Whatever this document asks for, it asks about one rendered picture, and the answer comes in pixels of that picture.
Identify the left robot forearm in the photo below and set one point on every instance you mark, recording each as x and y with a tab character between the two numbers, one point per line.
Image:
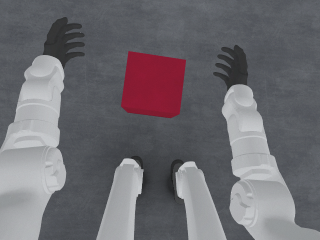
38	107

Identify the robot left hand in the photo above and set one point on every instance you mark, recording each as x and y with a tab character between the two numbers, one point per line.
56	45

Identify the robot left upper arm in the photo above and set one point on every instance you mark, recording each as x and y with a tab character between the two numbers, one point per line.
28	178

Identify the carton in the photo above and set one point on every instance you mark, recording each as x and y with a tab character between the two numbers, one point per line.
153	85

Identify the left robot foot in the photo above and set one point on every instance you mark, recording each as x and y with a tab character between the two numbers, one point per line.
140	163

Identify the robot right hand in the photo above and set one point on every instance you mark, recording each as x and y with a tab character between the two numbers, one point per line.
237	74

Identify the robot foot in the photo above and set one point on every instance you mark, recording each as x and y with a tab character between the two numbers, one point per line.
140	163
176	164

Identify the robot right upper arm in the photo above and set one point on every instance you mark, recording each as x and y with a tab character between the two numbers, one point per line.
266	209

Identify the right robot foot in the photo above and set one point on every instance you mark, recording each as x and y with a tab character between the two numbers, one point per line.
176	164

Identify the right robot forearm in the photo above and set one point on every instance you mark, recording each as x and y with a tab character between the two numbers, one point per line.
250	151

